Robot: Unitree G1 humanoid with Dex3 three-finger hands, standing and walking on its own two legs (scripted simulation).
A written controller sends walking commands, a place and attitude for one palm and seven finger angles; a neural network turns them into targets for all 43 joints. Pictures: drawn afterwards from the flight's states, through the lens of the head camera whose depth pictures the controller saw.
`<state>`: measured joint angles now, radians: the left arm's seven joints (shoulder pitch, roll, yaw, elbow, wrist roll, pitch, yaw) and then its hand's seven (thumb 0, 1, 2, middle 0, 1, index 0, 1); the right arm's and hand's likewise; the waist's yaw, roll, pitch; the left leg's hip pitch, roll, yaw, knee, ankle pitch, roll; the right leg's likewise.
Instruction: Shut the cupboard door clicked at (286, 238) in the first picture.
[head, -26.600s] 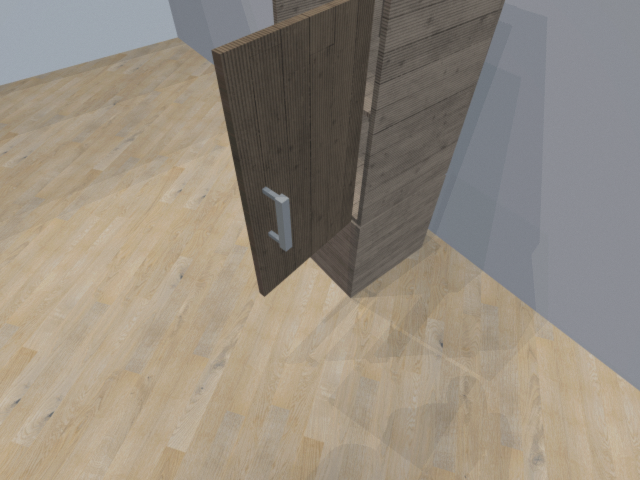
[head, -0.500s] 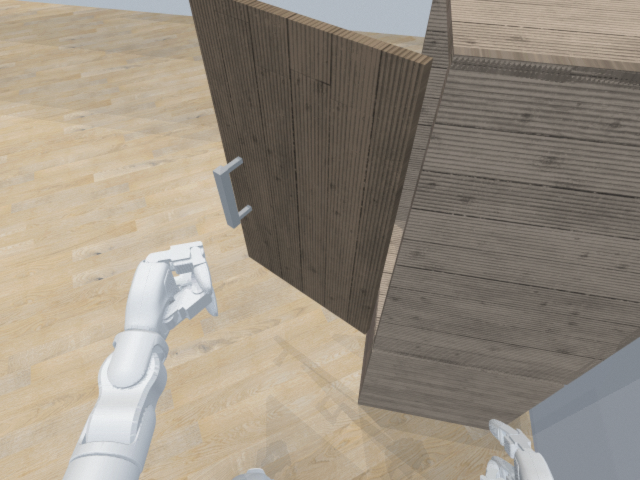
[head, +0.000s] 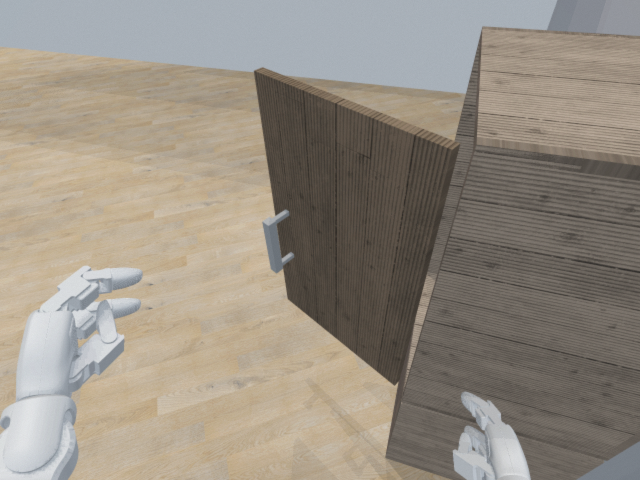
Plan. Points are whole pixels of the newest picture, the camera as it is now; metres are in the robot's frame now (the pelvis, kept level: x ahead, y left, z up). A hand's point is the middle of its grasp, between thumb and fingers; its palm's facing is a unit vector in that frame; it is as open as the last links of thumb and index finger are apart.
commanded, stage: draw the hand back to the body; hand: left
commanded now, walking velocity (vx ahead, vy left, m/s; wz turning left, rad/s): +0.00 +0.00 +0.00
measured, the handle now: (280, 241) +0.57 +0.16 -0.09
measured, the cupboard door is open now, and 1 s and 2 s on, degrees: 64 64 64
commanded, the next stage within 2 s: step back with the hand held close in 0.52 s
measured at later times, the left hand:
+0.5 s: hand (90, 348) +0.19 +0.25 +0.15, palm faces +0.44 -0.80 -0.41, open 7.4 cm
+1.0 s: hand (46, 351) +0.18 +0.28 +0.16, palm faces +0.37 -0.78 -0.51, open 7.4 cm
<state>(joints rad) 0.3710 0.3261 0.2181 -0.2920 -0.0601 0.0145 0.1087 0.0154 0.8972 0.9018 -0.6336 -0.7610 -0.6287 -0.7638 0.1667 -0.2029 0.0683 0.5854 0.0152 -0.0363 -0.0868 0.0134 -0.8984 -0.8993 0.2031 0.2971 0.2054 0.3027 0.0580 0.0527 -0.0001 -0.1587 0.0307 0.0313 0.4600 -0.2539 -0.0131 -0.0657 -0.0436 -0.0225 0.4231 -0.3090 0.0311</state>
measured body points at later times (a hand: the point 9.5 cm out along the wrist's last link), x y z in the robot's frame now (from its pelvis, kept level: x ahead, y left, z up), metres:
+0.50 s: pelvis +0.00 -0.02 +0.00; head -0.02 -0.04 +0.45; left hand +0.16 +0.29 +0.17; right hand +0.19 -0.24 -0.08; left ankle +0.00 +0.13 -0.74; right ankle -0.05 -0.14 -0.74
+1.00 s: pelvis -0.03 +0.02 +0.00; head -0.01 +0.01 +0.45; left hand +0.15 +0.32 +0.18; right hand +0.15 -0.23 -0.09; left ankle +0.00 +0.13 -0.74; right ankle -0.05 -0.14 -0.74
